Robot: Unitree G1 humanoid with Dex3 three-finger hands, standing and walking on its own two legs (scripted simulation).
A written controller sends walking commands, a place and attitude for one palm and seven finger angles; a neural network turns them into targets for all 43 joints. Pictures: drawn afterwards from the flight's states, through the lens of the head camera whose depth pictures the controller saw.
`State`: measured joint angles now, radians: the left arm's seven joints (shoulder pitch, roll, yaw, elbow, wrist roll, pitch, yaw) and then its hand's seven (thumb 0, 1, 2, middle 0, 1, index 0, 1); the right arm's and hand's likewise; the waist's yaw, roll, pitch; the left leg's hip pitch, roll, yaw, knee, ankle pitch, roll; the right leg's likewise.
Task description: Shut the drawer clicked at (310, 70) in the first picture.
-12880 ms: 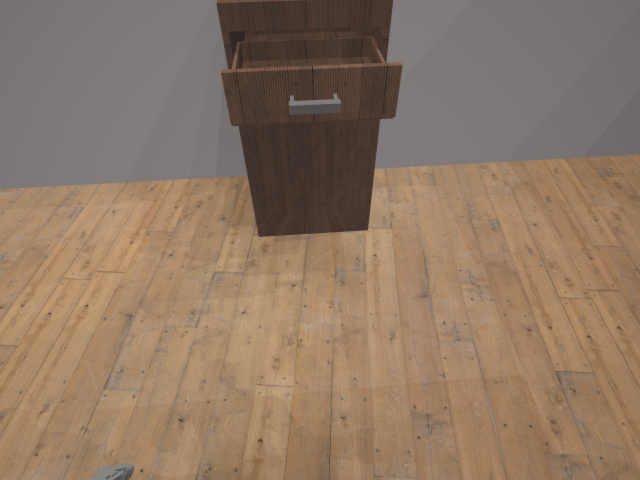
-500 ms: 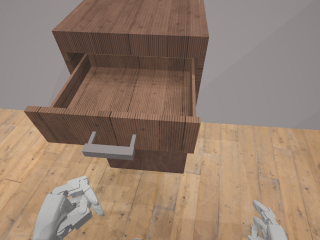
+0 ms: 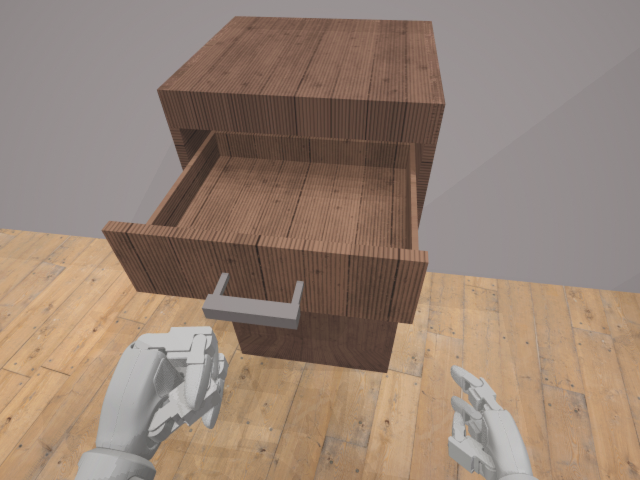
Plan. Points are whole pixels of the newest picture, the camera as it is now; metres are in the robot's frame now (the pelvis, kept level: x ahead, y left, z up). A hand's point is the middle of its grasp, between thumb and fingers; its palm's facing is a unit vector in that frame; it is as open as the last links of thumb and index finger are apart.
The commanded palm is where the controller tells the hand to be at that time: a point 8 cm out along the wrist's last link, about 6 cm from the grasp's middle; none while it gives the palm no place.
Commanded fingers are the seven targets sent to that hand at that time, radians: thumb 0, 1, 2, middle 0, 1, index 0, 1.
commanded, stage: raise the hand and make a fist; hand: left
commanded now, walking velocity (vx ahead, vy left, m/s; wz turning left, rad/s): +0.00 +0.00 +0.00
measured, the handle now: (256, 297) +0.35 +0.13 +0.04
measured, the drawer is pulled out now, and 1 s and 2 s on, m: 0.28 0.28 0.28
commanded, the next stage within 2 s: bring the fist close to the handle in 0.36 s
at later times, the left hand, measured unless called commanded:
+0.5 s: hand (246, 389) +0.18 +0.09 +0.13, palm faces -0.07 -0.99 -0.10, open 3.3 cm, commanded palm +0.14 +0.16 +0.14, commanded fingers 0.00 0.90 0.90 -1.40 -1.60 -1.40 -1.60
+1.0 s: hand (233, 376) +0.21 +0.12 +0.09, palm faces -0.05 -1.00 -0.03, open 3.3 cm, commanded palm +0.18 +0.17 +0.09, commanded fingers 0.00 0.90 0.90 -1.40 -1.60 -1.40 -1.60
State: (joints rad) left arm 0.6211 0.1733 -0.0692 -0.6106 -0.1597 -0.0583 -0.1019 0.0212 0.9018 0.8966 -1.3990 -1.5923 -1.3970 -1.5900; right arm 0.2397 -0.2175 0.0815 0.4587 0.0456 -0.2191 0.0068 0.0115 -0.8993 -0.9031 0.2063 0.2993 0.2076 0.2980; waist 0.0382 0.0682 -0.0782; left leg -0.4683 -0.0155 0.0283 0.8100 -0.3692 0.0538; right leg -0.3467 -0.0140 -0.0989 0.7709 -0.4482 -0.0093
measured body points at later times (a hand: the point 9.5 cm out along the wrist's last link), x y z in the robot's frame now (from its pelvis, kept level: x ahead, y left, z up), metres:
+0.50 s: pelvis +0.01 -0.05 +0.01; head -0.02 -0.08 +0.46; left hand +0.17 +0.14 +0.14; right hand +0.19 -0.28 -0.05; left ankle +0.03 +0.08 -0.71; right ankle -0.03 -0.11 -0.71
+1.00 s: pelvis +0.01 -0.04 +0.01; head +0.02 -0.05 +0.46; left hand +0.20 +0.17 +0.10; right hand +0.19 -0.27 -0.06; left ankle +0.03 +0.08 -0.71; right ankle -0.02 -0.11 -0.71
